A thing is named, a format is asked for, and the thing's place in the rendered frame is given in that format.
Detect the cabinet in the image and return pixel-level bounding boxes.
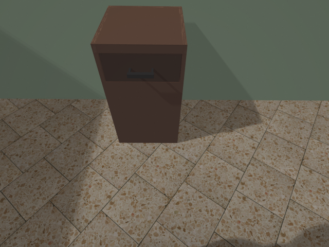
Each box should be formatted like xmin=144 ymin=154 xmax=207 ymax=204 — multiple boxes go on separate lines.
xmin=90 ymin=6 xmax=188 ymax=143

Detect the drawer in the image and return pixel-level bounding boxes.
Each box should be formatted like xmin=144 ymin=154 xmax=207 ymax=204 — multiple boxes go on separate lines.
xmin=99 ymin=53 xmax=181 ymax=82

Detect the handle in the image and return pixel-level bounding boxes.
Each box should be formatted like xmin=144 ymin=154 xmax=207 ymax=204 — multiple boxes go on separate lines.
xmin=127 ymin=68 xmax=154 ymax=79

